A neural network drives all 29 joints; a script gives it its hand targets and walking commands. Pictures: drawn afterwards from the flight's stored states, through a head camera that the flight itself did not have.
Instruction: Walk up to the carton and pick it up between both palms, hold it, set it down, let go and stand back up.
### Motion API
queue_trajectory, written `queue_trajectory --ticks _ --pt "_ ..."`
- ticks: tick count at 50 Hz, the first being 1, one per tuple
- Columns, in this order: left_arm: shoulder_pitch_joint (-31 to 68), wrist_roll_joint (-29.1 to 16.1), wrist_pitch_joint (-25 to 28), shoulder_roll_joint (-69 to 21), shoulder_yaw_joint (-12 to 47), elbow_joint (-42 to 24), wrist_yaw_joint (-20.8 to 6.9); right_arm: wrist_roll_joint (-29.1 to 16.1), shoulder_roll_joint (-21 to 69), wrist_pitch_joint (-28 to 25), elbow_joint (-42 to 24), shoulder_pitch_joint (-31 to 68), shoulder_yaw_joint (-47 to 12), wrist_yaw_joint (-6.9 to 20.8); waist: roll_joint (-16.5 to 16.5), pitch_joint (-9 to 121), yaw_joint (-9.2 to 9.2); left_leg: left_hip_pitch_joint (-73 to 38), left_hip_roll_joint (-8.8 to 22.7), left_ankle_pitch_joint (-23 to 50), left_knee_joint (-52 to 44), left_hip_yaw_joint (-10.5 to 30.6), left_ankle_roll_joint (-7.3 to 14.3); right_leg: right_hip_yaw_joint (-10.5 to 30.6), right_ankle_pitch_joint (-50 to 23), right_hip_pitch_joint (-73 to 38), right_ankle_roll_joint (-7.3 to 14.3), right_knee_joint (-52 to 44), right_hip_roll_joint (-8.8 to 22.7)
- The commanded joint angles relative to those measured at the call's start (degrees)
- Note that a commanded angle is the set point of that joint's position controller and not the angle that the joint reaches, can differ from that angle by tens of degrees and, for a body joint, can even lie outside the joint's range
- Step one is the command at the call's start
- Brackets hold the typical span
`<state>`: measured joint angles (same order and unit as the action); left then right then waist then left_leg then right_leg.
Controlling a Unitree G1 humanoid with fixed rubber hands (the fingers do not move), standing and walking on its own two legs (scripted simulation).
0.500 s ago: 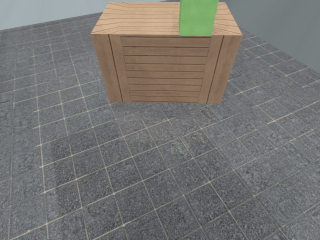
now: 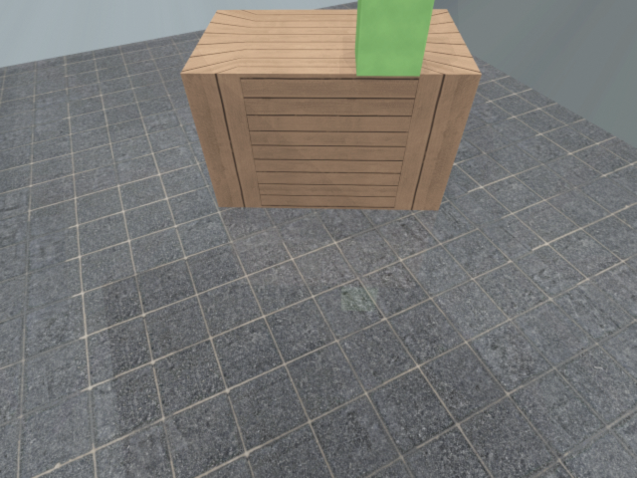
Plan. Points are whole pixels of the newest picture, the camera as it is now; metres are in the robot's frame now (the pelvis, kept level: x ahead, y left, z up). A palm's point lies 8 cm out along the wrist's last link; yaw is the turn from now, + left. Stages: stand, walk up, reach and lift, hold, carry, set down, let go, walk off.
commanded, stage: walk up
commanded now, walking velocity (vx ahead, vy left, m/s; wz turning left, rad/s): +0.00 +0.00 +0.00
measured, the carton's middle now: (390, 24) +1.39 -0.27 -0.01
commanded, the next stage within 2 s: none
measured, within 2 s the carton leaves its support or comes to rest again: neither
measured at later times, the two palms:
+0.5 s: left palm out of the picture +0.12 +0.17 -0.13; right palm out of the picture -0.03 -0.30 -0.18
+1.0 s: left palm (243, 459) +0.19 +0.12 -0.15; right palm (468, 298) +0.45 -0.29 -0.17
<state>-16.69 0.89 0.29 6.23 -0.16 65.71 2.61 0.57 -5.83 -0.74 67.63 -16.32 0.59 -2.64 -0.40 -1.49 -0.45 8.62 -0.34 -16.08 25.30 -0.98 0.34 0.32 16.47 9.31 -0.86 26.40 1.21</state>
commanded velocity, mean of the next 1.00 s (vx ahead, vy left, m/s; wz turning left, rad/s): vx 0.43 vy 0.07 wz -0.06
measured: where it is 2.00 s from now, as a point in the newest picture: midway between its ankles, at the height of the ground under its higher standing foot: (349, 286)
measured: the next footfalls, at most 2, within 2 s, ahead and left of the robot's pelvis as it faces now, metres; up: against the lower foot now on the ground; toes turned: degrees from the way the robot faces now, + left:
right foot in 0.48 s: +0.08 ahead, -0.19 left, +0.00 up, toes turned -11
left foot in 0.98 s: +0.50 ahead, +0.00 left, +0.00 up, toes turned +4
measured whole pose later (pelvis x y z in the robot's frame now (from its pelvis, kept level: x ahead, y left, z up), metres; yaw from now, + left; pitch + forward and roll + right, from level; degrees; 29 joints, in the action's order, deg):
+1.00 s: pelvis +0.32 -0.08 -0.04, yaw -4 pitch +3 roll +4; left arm -30.5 1.6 4.8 6.7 -1.6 65.4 1.3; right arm 1.1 -7.9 -2.7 53.0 -3.1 2.1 2.1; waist 2.9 -5.9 4.2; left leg 31.7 -1.7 -5.7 34.1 -10.9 4.2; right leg -6.9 32.6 -11.8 -2.5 21.8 7.0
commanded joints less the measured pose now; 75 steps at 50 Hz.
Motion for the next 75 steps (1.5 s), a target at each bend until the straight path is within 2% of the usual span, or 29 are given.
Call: queue_trajectory --ticks 1,7,8,9,11,13,20,22,23,25,27,29,31,36,42,47,49,50,51,52,53,55,56,58,61,65,70,74,75 --pt "-5.1 0.1 0.1 3.2 -0.4 -0.4 0.0 0.3 -3.7 0.0 0.5 -6.9 0.2 -0.4 -1.7 -6.3 0.06 2.9 5.6 12.2 -4.3 4.4 1.4 2.6 -11.8 2.6 1.6 -4.1 3.9" --pt "-5.2 0.5 0.9 3.1 0.0 0.4 0.1 0.0 -4.9 -0.3 0.1 -6.7 0.7 -0.5 1.3 -4.4 -0.50 -0.3 6.1 14.3 -4.0 4.0 1.5 2.7 -15.0 3.1 1.7 -4.3 3.8" --pt "-3.0 -1.8 0.0 10.5 -3.6 -2.3 0.9 0.2 -12.0 -0.4 -7.1 -1.7 3.0 -1.3 2.1 -11.4 0.09 2.7 10.4 40.7 5.2 3.3 0.5 1.6 -35.5 9.2 1.1 4.3 4.0" --pt "-5.7 -0.9 0.5 5.7 -2.3 -3.5 -1.2 1.1 -12.0 -0.7 -4.3 -12.0 3.9 0.2 -0.7 4.9 -2.58 -8.3 12.1 -28.1 -4.6 9.1 4.5 1.1 24.8 13.5 1.5 5.9 1.6" --pt "10.4 0.7 -0.6 3.7 -2.2 -11.2 -2.8 0.8 -13.6 -0.1 -4.3 -10.6 4.8 -0.2 -15.1 -6.4 -6.08 -5.3 26.3 -39.3 -19.7 24.7 7.3 -3.6 12.5 33.4 -0.8 30.8 1.0" --pt "12.0 1.5 0.6 5.1 -3.0 -14.3 -3.9 1.0 -11.3 -1.6 -5.6 -10.9 4.5 -0.2 -9.4 -10.6 -6.02 2.2 26.7 -33.6 -21.8 26.4 9.6 -1.1 6.9 30.3 0.1 29.0 5.0" --pt "-11.2 0.8 2.6 3.6 -3.1 -7.1 -4.1 1.6 -12.1 -2.5 -6.9 1.1 6.2 0.5 -7.6 -0.8 7.83 16.0 10.4 -18.7 -6.6 -2.3 4.2 -9.9 1.8 -7.0 1.5 6.6 0.2" --pt "-23.2 1.6 3.2 10.9 -5.1 -2.6 -2.4 2.8 -8.5 -2.5 -6.5 -0.8 5.0 1.6 11.9 3.0 11.93 26.7 3.4 -20.1 24.3 -9.1 3.6 -1.4 6.8 -20.7 0.4 1.3 3.8" --pt "-27.0 2.0 3.7 14.6 -5.2 -2.1 -1.8 2.4 -6.0 -2.9 -8.5 -1.8 3.5 2.3 23.5 2.1 11.61 36.1 1.0 -21.3 40.7 -3.4 2.1 24.3 22.7 -18.1 0.4 -6.8 18.1" --pt "-19.1 1.5 3.2 16.5 -4.8 -5.1 -1.7 1.3 -4.1 -2.7 -11.8 -2.2 2.7 3.7 22.1 -8.6 6.62 40.5 4.6 -12.2 48.7 2.1 1.4 44.6 40.3 -3.7 4.0 -25.2 29.6" --pt "-10.5 0.9 4.2 12.1 -4.1 -7.5 -2.3 0.8 -5.8 -2.8 -14.4 5.2 2.5 4.8 16.0 -16.0 4.55 40.3 9.2 -1.0 50.2 2.9 1.2 35.2 34.3 7.0 5.9 -25.2 26.3" --pt "-6.8 0.4 5.3 8.9 -2.8 -8.8 -2.7 0.5 -6.6 -2.8 -12.0 2.6 3.0 5.5 6.8 -15.3 2.05 35.0 10.0 7.2 43.7 1.8 0.7 17.0 8.7 5.2 2.5 -20.4 19.2" --pt "-9.1 -0.2 6.0 8.2 -2.3 -8.4 -3.0 1.7 -7.1 -2.4 -11.5 0.4 3.4 5.4 4.4 -11.1 1.38 33.1 8.3 9.8 45.2 -0.6 0.3 9.8 -10.2 1.3 3.1 -16.2 15.2" --pt "-16.0 0.5 5.9 9.5 -2.5 -5.2 -2.4 -0.1 -6.0 -0.1 -14.3 4.2 2.4 5.6 2.9 -6.0 1.12 36.6 5.3 12.1 39.8 -4.3 -1.0 0.8 -34.2 -6.7 3.8 -13.0 14.0" --pt "-19.9 0.8 6.1 8.4 -2.6 -3.1 -0.6 -0.5 -5.4 -1.3 -21.2 21.4 1.4 5.8 7.4 -10.0 6.09 35.4 5.8 14.8 15.8 -6.6 -0.1 1.6 -33.3 -13.4 6.7 -15.0 16.8" --pt "-15.0 0.5 5.7 12.6 -3.8 -3.9 -0.6 0.7 -9.3 -3.1 -15.1 1.4 3.6 4.0 9.4 -0.2 -2.56 8.1 -2.1 11.6 1.6 -12.5 4.2 -7.2 -61.2 -16.6 4.1 4.0 13.7" --pt "-18.4 -0.7 5.6 11.9 -4.0 -4.4 -0.8 2.1 -16.3 -3.7 -9.8 -17.5 6.8 2.9 1.4 15.3 -8.30 -25.9 6.1 19.8 9.5 -0.6 8.3 -7.0 -38.4 1.6 2.4 30.1 9.7" --pt "-25.9 -3.1 5.3 6.4 -2.2 -5.3 -1.4 0.9 -20.9 -3.5 -9.5 -22.3 8.9 2.8 -18.2 26.5 -9.28 -44.1 23.8 16.9 4.9 26.1 18.4 -6.2 4.1 20.5 0.0 54.3 -0.4" --pt "-23.6 -3.7 4.4 6.9 -3.3 -4.3 -1.2 0.1 -18.6 -2.6 -9.1 -20.2 8.7 2.4 -15.2 25.7 -8.25 -39.5 26.8 3.9 -3.6 35.7 20.9 -2.1 14.2 23.5 0.6 62.4 0.0" --pt "-14.6 -2.9 4.4 10.1 -4.3 -6.8 -1.9 -0.6 -16.9 -1.6 -10.0 -14.5 8.2 2.0 -9.9 22.3 -7.55 -29.5 25.1 -6.3 -9.0 34.0 18.4 0.0 9.5 22.3 1.0 66.7 0.7" --pt "-3.9 -2.5 5.1 10.5 -5.1 -10.3 -2.6 0.1 -16.3 -2.1 -12.2 -9.3 7.8 1.6 3.0 15.1 -7.38 -21.2 24.0 3.4 -9.6 25.7 15.2 1.8 6.9 24.4 2.9 66.4 1.8" --pt "-1.9 -1.4 5.3 3.7 -3.8 -11.6 -2.7 1.2 -10.2 -4.1 -10.7 -4.0 5.3 1.9 7.0 -0.1 -2.30 -2.6 21.3 21.7 -9.1 9.3 10.8 4.2 0.9 22.9 4.6 58.3 6.1" --pt "-5.6 -1.4 4.4 1.6 -3.4 -8.7 -1.8 1.8 -8.3 -5.1 -12.1 -1.7 4.3 3.2 10.7 -3.6 0.00 3.2 20.8 30.3 -8.5 9.0 8.2 4.9 -1.1 20.3 4.4 55.9 5.5" --pt "-6.5 -0.7 2.9 1.6 -3.4 -9.3 -1.3 1.9 -7.1 -6.6 -10.9 -4.1 3.4 3.9 3.2 -2.7 0.75 1.9 18.9 40.2 -7.2 7.5 7.7 4.7 -0.3 19.1 3.9 51.6 4.5" --pt "-1.8 0.7 1.1 1.8 -3.3 -12.0 -2.6 0.8 -6.1 -6.9 -8.9 -7.5 3.1 3.0 -4.4 -3.1 1.59 1.1 18.1 28.2 -12.1 6.3 10.4 3.7 -1.9 22.8 1.7 44.5 5.4" --pt "8.1 0.6 0.8 6.0 -3.5 -16.0 -4.2 1.2 -7.9 -6.4 -10.0 -5.7 2.3 2.7 -6.9 -10.5 1.87 2.9 15.4 23.6 -15.2 0.7 9.1 0.0 -10.9 26.3 0.4 25.8 7.7" --pt "20.0 0.2 2.3 6.6 -2.6 -20.3 -5.1 0.8 -9.8 -6.0 -7.4 -15.7 2.5 2.5 -6.2 -10.7 -4.53 -7.1 16.8 36.0 -14.2 1.5 7.9 -8.5 -10.1 27.8 0.4 12.2 4.0" --pt "16.0 0.3 3.6 7.7 -3.5 -19.2 -4.4 0.5 -12.8 -5.5 -6.2 -17.9 3.1 1.9 -6.1 -3.8 -2.76 -14.2 16.2 54.5 -3.4 -2.9 6.7 -10.6 -7.4 18.5 2.9 5.0 0.6" --pt "8.3 0.2 4.2 8.4 -4.1 -17.3 -4.1 0.3 -14.5 -5.5 -6.5 -15.6 3.7 1.6 -6.8 1.2 1.36 -13.3 15.5 57.7 3.5 -3.0 5.9 -9.7 -9.7 10.5 4.0 3.2 0.8"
